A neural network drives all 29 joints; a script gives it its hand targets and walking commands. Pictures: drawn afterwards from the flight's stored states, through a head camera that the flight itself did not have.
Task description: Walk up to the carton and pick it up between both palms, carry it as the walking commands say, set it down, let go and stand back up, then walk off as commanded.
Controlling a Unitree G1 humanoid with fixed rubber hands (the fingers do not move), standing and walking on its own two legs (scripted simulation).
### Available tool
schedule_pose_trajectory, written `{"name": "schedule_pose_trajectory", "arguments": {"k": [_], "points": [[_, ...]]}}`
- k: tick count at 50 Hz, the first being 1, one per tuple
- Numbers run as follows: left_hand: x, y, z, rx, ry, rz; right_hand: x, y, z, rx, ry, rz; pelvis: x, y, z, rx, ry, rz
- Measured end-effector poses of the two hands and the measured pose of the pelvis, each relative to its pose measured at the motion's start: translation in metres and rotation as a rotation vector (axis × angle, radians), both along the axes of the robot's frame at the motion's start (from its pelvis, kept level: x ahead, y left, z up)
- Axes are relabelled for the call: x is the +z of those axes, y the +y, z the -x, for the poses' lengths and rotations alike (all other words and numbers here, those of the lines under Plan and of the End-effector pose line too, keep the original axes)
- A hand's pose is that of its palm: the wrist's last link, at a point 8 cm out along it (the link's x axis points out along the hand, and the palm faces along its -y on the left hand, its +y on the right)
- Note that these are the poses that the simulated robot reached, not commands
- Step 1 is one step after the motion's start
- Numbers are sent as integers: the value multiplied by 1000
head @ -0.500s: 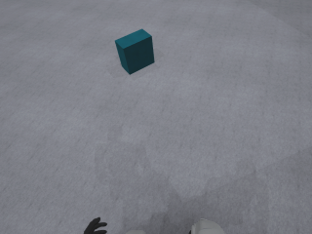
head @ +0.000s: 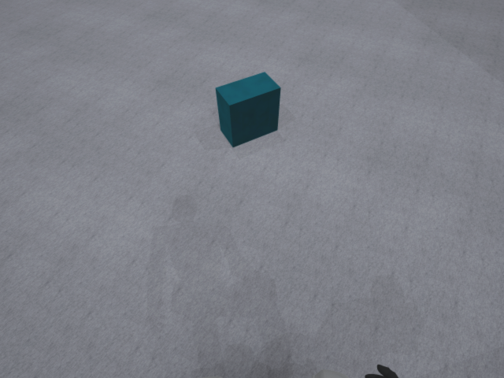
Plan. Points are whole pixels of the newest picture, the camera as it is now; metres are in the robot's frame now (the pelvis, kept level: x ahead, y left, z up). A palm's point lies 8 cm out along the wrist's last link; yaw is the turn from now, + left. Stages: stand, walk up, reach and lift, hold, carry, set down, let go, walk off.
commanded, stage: walk up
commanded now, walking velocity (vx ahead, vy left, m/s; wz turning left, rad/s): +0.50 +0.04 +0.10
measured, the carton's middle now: (248, 110) +1.44 +0.14 -0.62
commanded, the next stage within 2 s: none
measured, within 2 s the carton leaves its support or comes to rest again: neither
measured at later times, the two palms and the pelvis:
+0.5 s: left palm (176, 272) +0.31 +0.20 -0.12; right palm (404, 315) +0.26 -0.26 -0.16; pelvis +0.27 -0.03 +0.00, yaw +2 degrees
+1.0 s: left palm (151, 207) +0.47 +0.30 -0.14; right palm (332, 173) +0.60 -0.15 -0.14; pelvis +0.50 +0.07 +0.00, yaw +2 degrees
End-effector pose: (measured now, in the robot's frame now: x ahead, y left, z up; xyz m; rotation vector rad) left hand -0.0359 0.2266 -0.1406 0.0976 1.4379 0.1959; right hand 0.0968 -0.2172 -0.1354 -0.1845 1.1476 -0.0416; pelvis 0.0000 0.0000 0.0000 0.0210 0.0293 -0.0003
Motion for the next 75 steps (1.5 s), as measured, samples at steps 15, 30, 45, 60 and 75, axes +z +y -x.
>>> {"name": "schedule_pose_trajectory", "arguments": {"k": [15,30,45,60,75], "points": [[44,-28,-396,-272,-503,-72,-24,-17,61,-271,470,-38,-12,-18,-179,14,-35,-26],[27,-31,-276,100,30,-60,-8,-42,-286,-1,118,-26,11,-27,-310,46,-66,-14],[1,23,-355,184,217,28,-4,74,-534,150,-109,-21,-13,54,-459,50,-5,2],[42,78,-784,-193,-455,-18,20,45,-400,-244,339,75,13,69,-591,30,-62,-1],[14,-6,-951,-219,-376,17,-5,37,-548,-257,542,-51,-5,21,-772,56,1,10]]}}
